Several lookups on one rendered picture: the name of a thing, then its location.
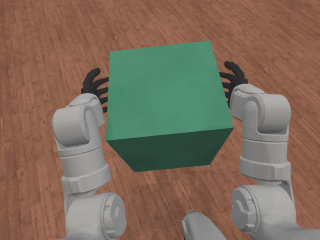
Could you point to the robot left upper arm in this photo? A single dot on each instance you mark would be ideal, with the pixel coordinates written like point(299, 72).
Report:
point(96, 217)

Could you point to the carton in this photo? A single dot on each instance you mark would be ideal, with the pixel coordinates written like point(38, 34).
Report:
point(166, 106)

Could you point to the right robot forearm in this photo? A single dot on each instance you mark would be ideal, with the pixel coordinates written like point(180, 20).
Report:
point(265, 132)

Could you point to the left robot forearm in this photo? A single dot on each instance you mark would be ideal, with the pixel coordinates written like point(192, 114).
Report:
point(79, 145)

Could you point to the robot right thigh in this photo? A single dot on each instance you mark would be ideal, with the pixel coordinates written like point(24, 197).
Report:
point(196, 226)

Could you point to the robot right upper arm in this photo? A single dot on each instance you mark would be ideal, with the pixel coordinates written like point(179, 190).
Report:
point(266, 212)

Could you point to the right robot hand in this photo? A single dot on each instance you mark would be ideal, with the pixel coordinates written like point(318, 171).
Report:
point(235, 80)

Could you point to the robot right shin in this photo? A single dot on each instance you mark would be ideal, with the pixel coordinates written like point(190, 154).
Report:
point(190, 211)

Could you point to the left robot hand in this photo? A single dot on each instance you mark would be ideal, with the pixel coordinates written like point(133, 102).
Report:
point(90, 86)

